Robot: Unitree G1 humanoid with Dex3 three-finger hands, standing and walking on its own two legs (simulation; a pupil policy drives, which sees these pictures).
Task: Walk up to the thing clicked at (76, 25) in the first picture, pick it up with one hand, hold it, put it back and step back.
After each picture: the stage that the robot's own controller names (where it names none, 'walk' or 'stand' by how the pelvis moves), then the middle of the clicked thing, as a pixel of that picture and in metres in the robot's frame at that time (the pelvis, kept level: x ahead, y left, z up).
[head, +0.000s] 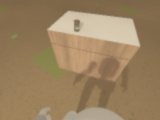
stand; (76, 25) +0.93 +0.22 +0.06
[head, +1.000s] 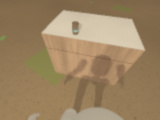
walk; (75, 28) +0.81 +0.20 +0.08
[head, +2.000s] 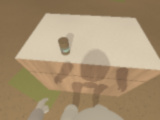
stand; (64, 46) +0.47 +0.21 +0.09
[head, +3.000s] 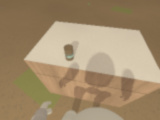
stand; (69, 53) +0.46 +0.20 +0.07
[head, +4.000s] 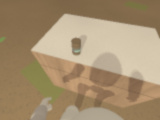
walk; (76, 47) +0.49 +0.15 +0.09
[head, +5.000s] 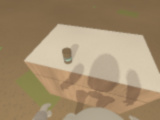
stand; (67, 56) +0.44 +0.21 +0.06
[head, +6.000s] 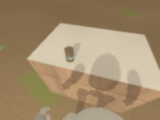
stand; (69, 54) +0.46 +0.19 +0.06
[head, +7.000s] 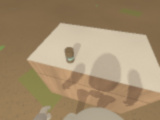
stand; (69, 55) +0.45 +0.19 +0.06
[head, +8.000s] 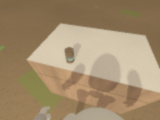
stand; (69, 55) +0.45 +0.19 +0.06
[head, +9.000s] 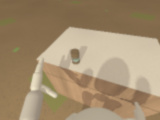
rise first; (75, 56) +0.46 +0.18 +0.06
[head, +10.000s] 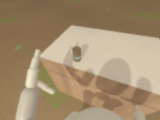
go down; (76, 54) +0.48 +0.18 +0.06
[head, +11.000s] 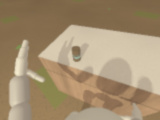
go down; (76, 54) +0.48 +0.17 +0.07
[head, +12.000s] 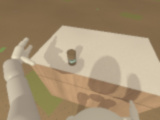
go down; (71, 57) +0.45 +0.16 +0.07
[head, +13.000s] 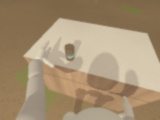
close in; (69, 52) +0.46 +0.17 +0.08
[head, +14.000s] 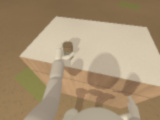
close; (68, 50) +0.46 +0.17 +0.10
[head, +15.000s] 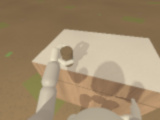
lift; (67, 57) +0.34 +0.16 +0.20
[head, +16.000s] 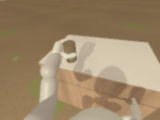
lift; (70, 52) +0.33 +0.15 +0.26
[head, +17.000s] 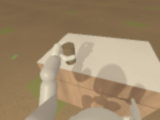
hold; (69, 54) +0.33 +0.15 +0.24
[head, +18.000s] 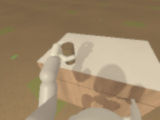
crouch; (69, 54) +0.32 +0.15 +0.24
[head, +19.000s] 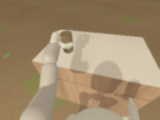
crouch; (67, 42) +0.41 +0.16 +0.25
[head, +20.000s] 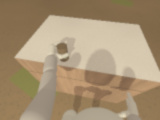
lower; (63, 52) +0.45 +0.18 +0.09
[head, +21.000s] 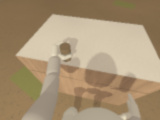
lower; (66, 52) +0.43 +0.17 +0.11
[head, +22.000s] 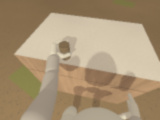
lower; (65, 51) +0.44 +0.17 +0.10
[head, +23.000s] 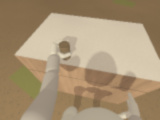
lower; (65, 51) +0.45 +0.17 +0.10
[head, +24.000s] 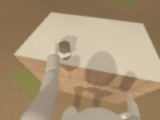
rest; (65, 50) +0.45 +0.17 +0.10
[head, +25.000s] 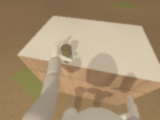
withdraw; (67, 53) +0.43 +0.16 +0.10
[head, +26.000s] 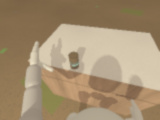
sink last; (74, 60) +0.40 +0.14 +0.08
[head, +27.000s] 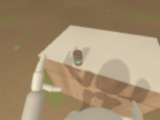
stand; (77, 58) +0.44 +0.15 +0.07
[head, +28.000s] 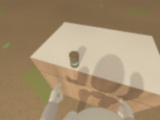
stand; (74, 59) +0.41 +0.15 +0.07
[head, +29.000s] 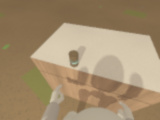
stand; (73, 59) +0.42 +0.16 +0.06
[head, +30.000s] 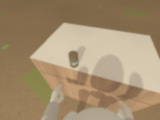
stand; (73, 59) +0.41 +0.16 +0.07
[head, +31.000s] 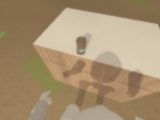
walk; (81, 46) +0.48 +0.10 +0.09
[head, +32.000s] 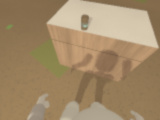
walk; (84, 22) +0.78 +0.12 +0.08
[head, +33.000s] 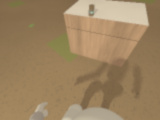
stand; (91, 10) +1.17 +0.11 +0.09
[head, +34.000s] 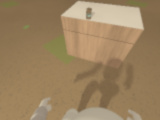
stand; (88, 13) +1.15 +0.11 +0.08
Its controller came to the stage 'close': yes
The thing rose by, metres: 0.22
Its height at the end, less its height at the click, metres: +0.00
